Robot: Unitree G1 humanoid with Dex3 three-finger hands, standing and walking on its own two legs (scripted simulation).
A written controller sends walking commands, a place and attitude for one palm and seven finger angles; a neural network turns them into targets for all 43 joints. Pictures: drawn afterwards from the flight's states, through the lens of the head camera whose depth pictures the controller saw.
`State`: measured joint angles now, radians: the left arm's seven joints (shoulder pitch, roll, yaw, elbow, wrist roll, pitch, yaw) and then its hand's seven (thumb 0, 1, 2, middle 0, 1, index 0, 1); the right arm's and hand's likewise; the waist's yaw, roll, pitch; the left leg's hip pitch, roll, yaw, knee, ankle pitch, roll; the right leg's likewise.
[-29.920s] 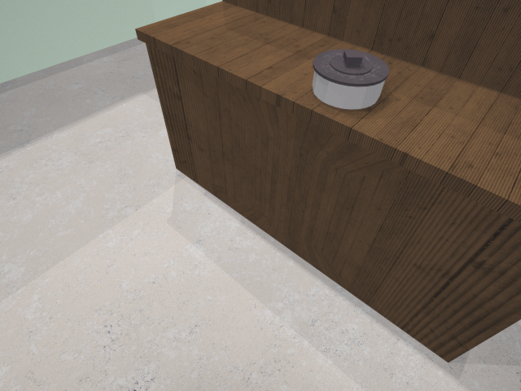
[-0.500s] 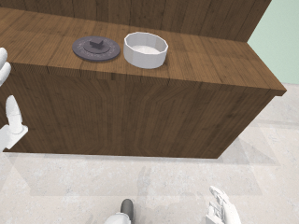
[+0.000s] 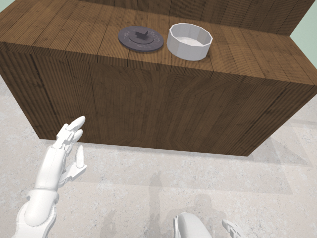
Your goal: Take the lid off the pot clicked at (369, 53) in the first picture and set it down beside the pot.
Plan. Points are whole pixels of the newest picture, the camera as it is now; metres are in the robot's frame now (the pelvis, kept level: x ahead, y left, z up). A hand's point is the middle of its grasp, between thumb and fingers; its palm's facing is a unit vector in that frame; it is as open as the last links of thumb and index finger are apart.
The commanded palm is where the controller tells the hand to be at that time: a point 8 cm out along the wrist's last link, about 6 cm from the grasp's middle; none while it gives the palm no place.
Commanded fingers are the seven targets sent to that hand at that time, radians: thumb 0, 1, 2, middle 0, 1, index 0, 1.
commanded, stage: stop stepping back and stand still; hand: left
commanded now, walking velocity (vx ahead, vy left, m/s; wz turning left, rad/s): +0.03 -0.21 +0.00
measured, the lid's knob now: (141, 32) +0.93 +0.09 +0.02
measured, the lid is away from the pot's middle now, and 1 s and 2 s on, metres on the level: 0.22 0.22 0.22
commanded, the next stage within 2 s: let the arm hang, fingers relaxed in 1.24 s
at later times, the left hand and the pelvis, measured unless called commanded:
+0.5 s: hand out of the picture +0.14 +0.11 -0.19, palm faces -0.07 -0.97 -0.23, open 7.3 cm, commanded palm none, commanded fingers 0.00 0.90 0.90 -0.20 -0.30 -0.20 -0.30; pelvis +0.08 -0.08 -0.02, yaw +1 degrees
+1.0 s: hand (122, 227) +0.18 +0.09 -0.19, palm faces +0.00 -0.96 -0.27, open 7.3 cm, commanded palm none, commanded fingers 0.00 0.90 0.90 -0.20 -0.30 -0.20 -0.30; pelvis +0.13 -0.10 -0.02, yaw +0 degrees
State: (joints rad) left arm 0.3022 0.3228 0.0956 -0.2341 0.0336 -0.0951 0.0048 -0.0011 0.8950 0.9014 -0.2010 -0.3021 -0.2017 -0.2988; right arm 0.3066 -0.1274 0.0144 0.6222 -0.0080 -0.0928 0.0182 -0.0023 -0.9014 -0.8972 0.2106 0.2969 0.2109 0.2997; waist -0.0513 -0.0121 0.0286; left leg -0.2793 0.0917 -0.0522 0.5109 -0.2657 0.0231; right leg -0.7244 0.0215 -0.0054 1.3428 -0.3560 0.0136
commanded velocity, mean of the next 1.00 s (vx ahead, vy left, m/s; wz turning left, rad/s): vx -0.05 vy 0.00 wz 0.00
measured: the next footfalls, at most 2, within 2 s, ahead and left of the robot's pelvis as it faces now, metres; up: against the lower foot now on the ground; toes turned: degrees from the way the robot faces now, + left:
right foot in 0.40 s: +0.10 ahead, -0.20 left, +0.00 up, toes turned -2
left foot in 0.62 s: +0.14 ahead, +0.02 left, +0.00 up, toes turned +4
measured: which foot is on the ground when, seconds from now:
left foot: down 0.00-0.40, up 0.42-0.60, down 0.62-1.00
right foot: up 0.00-0.38, down 0.40-1.00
